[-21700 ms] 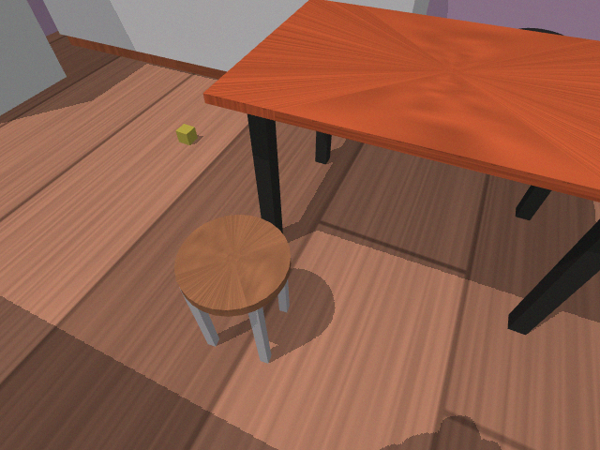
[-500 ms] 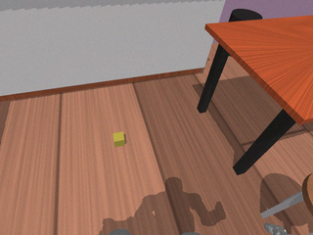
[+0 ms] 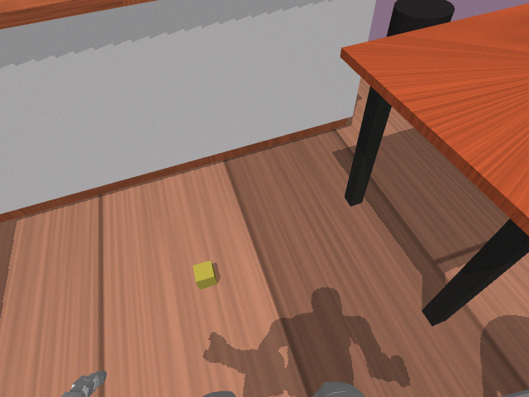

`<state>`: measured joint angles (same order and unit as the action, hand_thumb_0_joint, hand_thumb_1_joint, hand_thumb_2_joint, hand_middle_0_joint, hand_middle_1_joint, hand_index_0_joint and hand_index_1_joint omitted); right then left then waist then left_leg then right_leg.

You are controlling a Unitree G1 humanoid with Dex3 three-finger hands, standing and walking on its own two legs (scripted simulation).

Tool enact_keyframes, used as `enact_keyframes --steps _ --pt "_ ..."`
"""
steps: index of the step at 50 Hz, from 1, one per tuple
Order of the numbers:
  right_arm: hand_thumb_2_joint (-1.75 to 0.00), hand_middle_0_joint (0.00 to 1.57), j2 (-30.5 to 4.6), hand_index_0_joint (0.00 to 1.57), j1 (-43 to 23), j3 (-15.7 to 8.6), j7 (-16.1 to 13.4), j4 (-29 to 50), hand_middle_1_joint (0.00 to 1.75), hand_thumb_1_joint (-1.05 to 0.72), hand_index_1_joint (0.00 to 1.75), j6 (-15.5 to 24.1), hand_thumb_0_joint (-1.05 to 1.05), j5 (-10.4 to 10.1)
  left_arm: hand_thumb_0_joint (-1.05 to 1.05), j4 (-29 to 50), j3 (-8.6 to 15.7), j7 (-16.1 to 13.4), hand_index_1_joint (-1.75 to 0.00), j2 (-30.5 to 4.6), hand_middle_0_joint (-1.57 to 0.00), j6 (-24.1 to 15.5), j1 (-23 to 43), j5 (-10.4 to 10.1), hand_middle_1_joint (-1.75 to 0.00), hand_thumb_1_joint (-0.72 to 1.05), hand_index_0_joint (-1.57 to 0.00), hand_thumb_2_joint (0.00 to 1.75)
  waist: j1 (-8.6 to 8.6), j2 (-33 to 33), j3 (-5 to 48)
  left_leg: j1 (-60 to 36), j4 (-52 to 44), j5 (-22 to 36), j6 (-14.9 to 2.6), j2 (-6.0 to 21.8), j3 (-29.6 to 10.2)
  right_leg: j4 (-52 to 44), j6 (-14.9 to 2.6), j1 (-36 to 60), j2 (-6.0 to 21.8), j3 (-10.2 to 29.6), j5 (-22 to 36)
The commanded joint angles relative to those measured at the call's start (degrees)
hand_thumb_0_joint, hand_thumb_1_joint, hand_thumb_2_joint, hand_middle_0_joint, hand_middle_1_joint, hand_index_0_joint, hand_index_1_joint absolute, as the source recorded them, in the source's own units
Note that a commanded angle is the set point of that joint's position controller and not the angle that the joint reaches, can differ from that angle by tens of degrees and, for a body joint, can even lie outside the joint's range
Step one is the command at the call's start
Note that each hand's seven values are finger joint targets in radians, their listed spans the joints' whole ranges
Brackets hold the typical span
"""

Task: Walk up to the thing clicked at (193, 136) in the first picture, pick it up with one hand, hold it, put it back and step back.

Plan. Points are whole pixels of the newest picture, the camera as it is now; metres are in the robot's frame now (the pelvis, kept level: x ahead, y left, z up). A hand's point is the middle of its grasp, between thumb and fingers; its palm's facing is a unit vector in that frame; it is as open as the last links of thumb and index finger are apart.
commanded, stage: walk up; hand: left
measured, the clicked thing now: (205, 275) +0.65 +0.27 -0.72
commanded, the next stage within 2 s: none
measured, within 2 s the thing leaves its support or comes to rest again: neither
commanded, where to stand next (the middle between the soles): +0.28 +0.02 m, yaw +2 degrees
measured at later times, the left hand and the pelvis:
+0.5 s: hand (103, 363) +0.21 +0.31 -0.14, palm faces -0.06 -0.94 -0.35, open 7.4 cm; pelvis +0.16 +0.03 +0.01, yaw +0 degrees
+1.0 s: hand (120, 319) +0.29 +0.30 -0.15, palm faces +0.01 -0.93 -0.36, open 7.4 cm; pelvis +0.22 +0.03 +0.00, yaw +1 degrees
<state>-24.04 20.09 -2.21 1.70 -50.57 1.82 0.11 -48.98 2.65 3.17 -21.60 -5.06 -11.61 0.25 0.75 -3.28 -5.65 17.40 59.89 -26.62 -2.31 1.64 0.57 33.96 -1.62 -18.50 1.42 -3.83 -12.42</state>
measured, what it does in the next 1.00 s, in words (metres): walks ahead: left foot, then right foot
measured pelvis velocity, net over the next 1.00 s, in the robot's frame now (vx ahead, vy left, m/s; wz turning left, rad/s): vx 0.22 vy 0.03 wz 0.03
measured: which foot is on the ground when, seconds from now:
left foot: up 0.00-0.24, down 0.26-1.00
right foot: down 0.00-0.28, up 0.30-0.60, down 0.62-1.00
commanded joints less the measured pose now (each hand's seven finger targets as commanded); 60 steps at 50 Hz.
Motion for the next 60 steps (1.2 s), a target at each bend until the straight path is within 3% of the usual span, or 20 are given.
enact_keyframes --steps 1,8,12,13,14,15,20,26,29,30,31,32,33,42,43,44,45,47,50,60 --pt "-0.90 0.20 -11.79 0.20 4.53 -3.84 0.16 2.79 0.30 -0.90 0.30 1.91 0.00 -0.11 0.00 3.40 4.49 -1.82 -0.30 -16.09 -0.20 -0.37 -3.88 -0.51 -0.30 0.90 -0.20 0.90 -0.91 12.15 2.77 12.20 -1.67 5.21 0.73 3.51 -2.65 -18.63 -11.30 8.46 13.77 15.44 0.34" --pt "-0.90 0.20 -9.68 0.20 -1.09 -4.46 1.71 3.93 0.30 -0.90 0.30 2.76 0.00 1.06 0.00 5.53 4.70 -0.85 -0.30 -17.09 -0.20 -0.30 -3.67 0.58 -0.30 0.90 -0.20 0.90 -2.11 12.38 2.50 4.90 -21.33 12.54 2.33 3.25 1.88 -18.16 -11.46 1.78 13.02 10.65 -11.03" --pt "-0.90 0.20 -11.38 0.20 5.06 -5.82 0.82 1.40 0.30 -0.90 0.30 4.01 0.00 1.36 0.00 6.30 3.44 -0.43 -0.30 -14.78 -0.20 0.86 -1.50 0.71 -0.30 0.90 -0.20 0.90 3.03 4.94 4.56 -13.80 -27.77 13.47 1.40 -0.48 5.26 -5.41 -7.75 -10.01 8.97 6.06 -18.14" --pt "-0.90 0.20 -13.95 0.20 8.95 -6.60 0.19 0.38 0.30 -0.90 0.30 4.39 0.00 1.54 0.00 6.39 2.53 -0.45 -0.30 -12.12 -0.20 1.20 -2.99 0.86 -0.30 0.90 -0.20 0.90 4.80 -3.24 5.77 -19.83 -32.44 3.32 -0.44 2.57 -1.34 6.09 -5.85 -15.74 5.72 3.35 -17.73" --pt "-0.90 0.20 -19.08 0.20 10.73 -7.58 -0.29 1.64 0.30 -0.90 0.30 4.88 0.00 1.94 0.00 7.08 1.64 -0.48 -0.30 -8.57 -0.20 1.30 -4.13 -0.04 -0.30 0.90 -0.20 0.90 4.96 -15.42 5.28 -21.61 -45.84 -13.72 -6.76 18.32 -30.60 24.47 -1.72 -25.59 -2.17 -1.69 -17.56" --pt "-0.90 0.20 -21.10 0.20 8.67 -7.82 -0.21 3.16 0.30 -0.90 0.30 4.71 0.00 0.42 0.00 5.37 3.26 -1.49 -0.30 -14.41 -0.20 1.82 -4.15 0.55 -0.30 0.90 -0.20 0.90 4.78 -9.53 3.49 -17.15 -48.55 -15.40 -13.13 24.92 -40.32 30.40 -1.83 -25.55 0.24 5.78 -19.94" --pt "-0.90 0.20 -15.24 0.20 0.64 -5.22 -1.04 4.58 0.30 -0.90 0.30 4.56 0.00 0.26 0.00 0.45 3.17 -1.21 -0.30 -14.45 -0.20 1.80 -8.44 0.18 -0.30 0.90 -0.20 0.90 -0.44 -5.41 1.98 -6.86 -42.65 16.84 -9.36 14.76 -12.27 23.02 0.19 -13.69 4.49 6.28 -9.46" --pt "-0.90 0.20 -13.19 0.20 -2.89 -3.36 -1.83 5.33 0.30 -0.90 0.30 2.94 0.00 0.18 0.00 -0.40 2.38 -2.34 -0.30 -10.43 -0.20 2.35 -6.08 -0.19 -0.30 0.90 -0.20 0.90 -1.11 -6.81 4.81 -2.26 -31.49 49.22 -8.84 12.58 -2.28 8.92 0.91 -1.32 1.48 0.49 -1.76" --pt "-0.90 0.20 -11.93 0.20 -5.32 -2.62 -2.09 5.03 0.30 -0.90 0.30 1.34 0.00 -1.18 0.00 -2.20 2.54 -3.15 -0.30 -11.11 -0.20 1.89 -6.68 -0.08 -0.30 0.90 -0.20 0.90 -2.77 -2.88 8.46 -0.12 -22.26 37.36 -4.50 8.14 -0.10 -2.01 -0.91 7.86 -1.10 -0.43 8.62" --pt "-0.90 0.20 -9.33 0.20 -4.60 -1.71 -2.20 4.93 0.30 -0.90 0.30 1.00 0.00 -1.48 0.00 -2.24 2.91 -3.45 -0.30 -13.36 -0.20 1.48 -6.66 0.15 -0.30 0.90 -0.20 0.90 -3.15 2.31 9.53 2.60 -18.29 28.73 -2.15 6.03 0.96 -3.70 -1.91 11.61 2.20 3.69 16.98" --pt "-0.90 0.20 -7.28 0.20 -1.60 -1.10 -1.94 5.90 0.30 -0.90 0.30 0.98 0.00 -1.28 0.00 -1.43 4.28 -3.33 -0.30 -17.58 -0.20 0.91 -9.64 0.76 -0.30 0.90 -0.20 0.90 -3.07 12.53 12.79 9.27 -8.76 8.53 -1.17 1.90 3.07 -7.47 -5.19 17.17 11.34 18.32 7.66" --pt "-0.90 0.20 -7.13 0.20 -0.38 -1.00 -2.16 4.70 0.30 -0.90 0.30 0.16 0.00 -0.85 0.00 -0.80 4.39 -3.25 -0.30 -20.12 -0.20 0.77 -7.54 0.42 -0.30 0.90 -0.20 0.90 -2.40 14.76 10.45 11.93 -2.74 -8.78 0.08 -1.15 1.12 -15.03 -12.24 12.35 21.94 32.05 -1.38" --pt "-0.90 0.20 -11.73 0.20 -3.19 -2.58 -2.71 3.71 0.30 -0.90 0.30 -0.25 0.00 -0.28 0.00 -0.35 4.57 -3.26 -0.30 -21.70 -0.20 1.05 -5.33 0.49 -0.30 0.90 -0.20 0.90 -3.44 13.62 6.93 13.52 0.31 -11.19 0.01 0.64 -1.22 -14.83 -15.76 9.39 22.52 34.51 -6.85" --pt "-0.90 0.20 -9.40 0.20 0.33 -2.76 -1.92 -4.91 0.30 -0.90 0.30 0.82 0.00 0.76 0.00 -0.28 1.46 -3.17 -0.30 -13.70 -0.20 2.93 4.55 0.13 -0.30 0.90 -0.20 0.90 1.83 10.75 6.86 -8.11 -29.33 11.23 0.68 -0.87 2.19 -3.25 -6.02 -7.50 10.36 10.98 -4.06" --pt "-0.90 0.20 -11.57 0.20 -1.34 -3.13 -2.12 -4.63 0.30 -0.90 0.30 1.05 0.00 1.32 0.00 -0.37 0.49 -3.11 -0.30 -10.79 -0.20 3.23 4.04 -0.36 -0.30 0.90 -0.20 0.90 1.17 3.55 5.97 -8.76 -35.01 9.52 -0.32 4.09 -5.74 0.20 -3.29 -10.84 7.44 8.49 -8.20" --pt "-0.90 0.20 -14.94 0.20 -7.21 -3.35 -2.04 -2.75 0.30 -0.90 0.30 1.39 0.00 1.17 0.00 -0.85 -0.01 -3.22 -0.30 -9.29 -0.20 3.56 3.71 -0.79 -0.30 0.90 -0.20 0.90 -0.53 -4.65 4.52 -2.02 -43.09 -1.52 -4.48 14.35 -22.37 5.80 0.11 -10.39 1.08 3.89 -13.32" --pt "-0.90 0.20 -16.77 0.20 -10.77 -3.44 -1.75 -2.28 0.30 -0.90 0.30 1.12 0.00 0.55 0.00 -2.87 1.38 -3.75 -0.30 -13.13 -0.20 3.81 4.12 -0.26 -0.30 0.90 -0.20 0.90 -0.81 -3.94 1.73 5.79 -44.26 -4.69 -8.57 17.61 -24.14 10.14 0.12 -3.95 1.07 4.13 -16.77" --pt "-0.90 0.20 -12.72 0.20 -15.57 -1.74 -1.70 -2.17 0.30 -0.90 0.30 1.11 0.00 0.51 0.00 -5.21 0.66 -3.48 -0.30 -11.28 -0.20 3.21 0.99 -0.41 -0.30 0.90 -0.20 0.90 -3.79 -1.56 2.12 4.52 -38.89 5.83 -5.51 11.36 -12.78 1.47 0.09 1.73 1.47 4.31 -8.45" --pt "-0.90 0.20 -10.08 0.20 -13.73 -0.83 -1.57 -4.15 0.30 -0.90 0.30 0.89 0.00 -0.32 0.00 -7.46 0.71 -3.78 -0.30 -13.83 -0.20 1.83 2.15 -0.34 -0.30 0.90 -0.20 0.90 -1.80 -0.39 8.49 -1.04 -31.64 19.02 -0.29 5.02 -4.49 -5.74 -1.43 7.71 5.37 9.68 10.61" --pt "-0.90 0.20 -9.78 0.20 -17.23 -0.85 -1.81 -8.51 0.30 -0.90 0.30 0.02 0.00 -0.59 0.00 -11.64 -1.12 -3.79 -0.30 -12.06 -0.20 2.49 7.47 -0.78 -0.30 0.90 -0.20 0.90 -0.96 2.41 7.73 -8.38 -37.89 21.57 -0.26 6.02 -4.08 -9.85 -0.01 8.67 5.31 7.83 12.20"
